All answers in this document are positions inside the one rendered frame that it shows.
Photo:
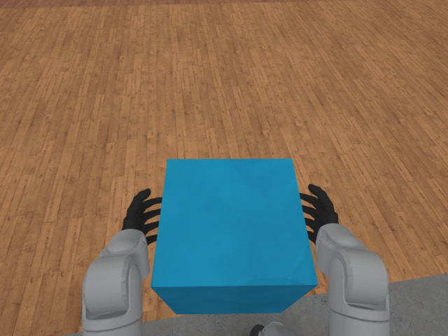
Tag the carton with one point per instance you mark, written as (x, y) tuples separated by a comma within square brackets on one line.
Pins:
[(232, 237)]

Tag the robot right shin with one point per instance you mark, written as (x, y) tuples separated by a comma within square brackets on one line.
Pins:
[(273, 324)]

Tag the right robot forearm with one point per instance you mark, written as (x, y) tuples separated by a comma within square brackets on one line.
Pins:
[(358, 283)]

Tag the robot right hand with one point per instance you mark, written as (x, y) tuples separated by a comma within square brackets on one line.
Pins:
[(323, 214)]

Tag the left robot forearm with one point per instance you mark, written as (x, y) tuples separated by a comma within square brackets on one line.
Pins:
[(112, 293)]

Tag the robot left hand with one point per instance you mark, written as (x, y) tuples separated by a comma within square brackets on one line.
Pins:
[(136, 217)]

